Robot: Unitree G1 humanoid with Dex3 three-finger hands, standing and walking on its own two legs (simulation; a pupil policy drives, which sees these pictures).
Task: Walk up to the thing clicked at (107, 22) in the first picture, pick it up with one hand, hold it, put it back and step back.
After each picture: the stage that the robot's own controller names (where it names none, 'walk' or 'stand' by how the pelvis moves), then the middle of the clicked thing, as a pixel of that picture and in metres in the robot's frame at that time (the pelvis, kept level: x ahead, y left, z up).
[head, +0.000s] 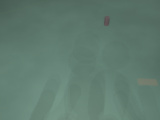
stand; (106, 21) +1.85 -0.25 -0.72
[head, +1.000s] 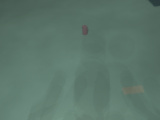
walk; (84, 30) +1.71 +0.14 -0.70
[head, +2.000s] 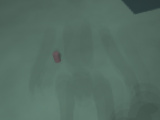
walk; (56, 57) +1.10 +0.40 -0.72
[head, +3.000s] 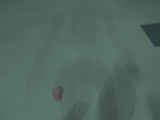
walk; (57, 94) +0.68 +0.27 -0.70
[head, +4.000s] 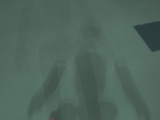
walk; out of the picture +0.38 +0.20 -0.71
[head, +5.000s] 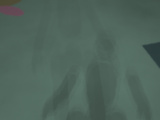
stand; out of the picture +0.31 +0.20 -0.72
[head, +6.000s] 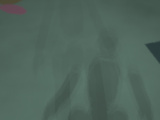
stand; out of the picture +0.32 +0.19 -0.73
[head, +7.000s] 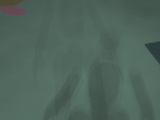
stand; out of the picture +0.32 +0.20 -0.73
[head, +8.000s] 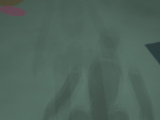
stand; out of the picture +0.31 +0.20 -0.73
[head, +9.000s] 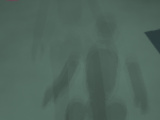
go down; out of the picture +0.32 +0.20 -0.72
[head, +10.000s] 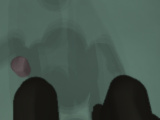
go down; (21, 67) +0.40 +0.23 -0.29
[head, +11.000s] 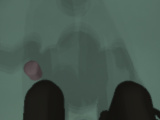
approach; (33, 71) +0.40 +0.22 -0.30
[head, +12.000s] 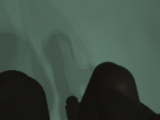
close in; out of the picture +0.38 +0.26 -0.22
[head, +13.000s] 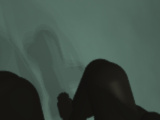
close; out of the picture +0.38 +0.27 -0.22
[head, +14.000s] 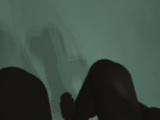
lift; out of the picture +0.36 +0.26 -0.22
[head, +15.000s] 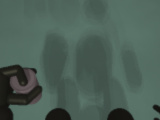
lift; (27, 87) +0.32 +0.19 -0.01
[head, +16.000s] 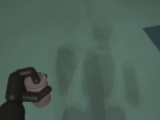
hold; (38, 90) +0.32 +0.17 +0.00
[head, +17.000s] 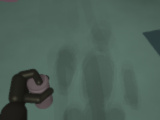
hold; (41, 92) +0.32 +0.17 +0.00
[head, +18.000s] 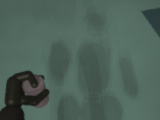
crouch; (36, 92) +0.33 +0.18 -0.05
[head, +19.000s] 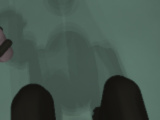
lower; out of the picture +0.46 +0.25 -0.09
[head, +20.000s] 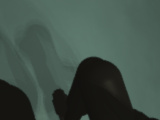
lower; out of the picture +0.42 +0.29 -0.22
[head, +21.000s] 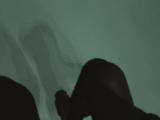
lower; out of the picture +0.41 +0.29 -0.22
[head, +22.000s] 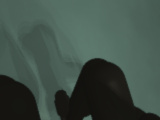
lower; out of the picture +0.41 +0.29 -0.22
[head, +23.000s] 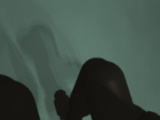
lower; out of the picture +0.41 +0.29 -0.22
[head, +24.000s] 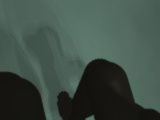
open; out of the picture +0.39 +0.27 -0.23
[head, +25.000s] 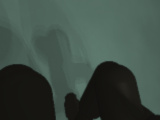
stand; out of the picture +0.39 +0.25 -0.22
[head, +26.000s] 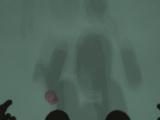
walk; (51, 97) +0.39 +0.20 -0.52
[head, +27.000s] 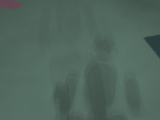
stand; out of the picture +0.34 +0.19 -0.67
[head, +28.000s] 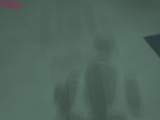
stand; out of the picture +0.35 +0.19 -0.67
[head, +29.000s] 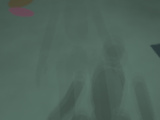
stand; out of the picture +0.37 +0.18 -0.72
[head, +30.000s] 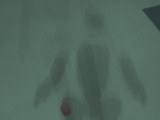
walk; (65, 109) +0.42 +0.16 -0.69
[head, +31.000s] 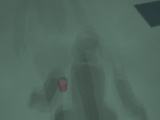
walk; (62, 85) +0.64 +0.16 -0.69
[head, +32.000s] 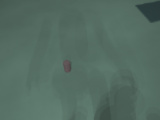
stand; (67, 66) +0.95 +0.26 -0.70
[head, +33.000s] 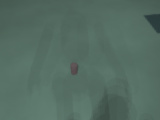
stand; (74, 68) +0.99 +0.15 -0.72
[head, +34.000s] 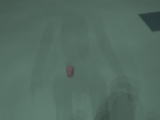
stand; (69, 71) +0.97 +0.18 -0.73
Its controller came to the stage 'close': yes
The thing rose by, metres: 0.72
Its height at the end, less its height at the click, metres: +0.00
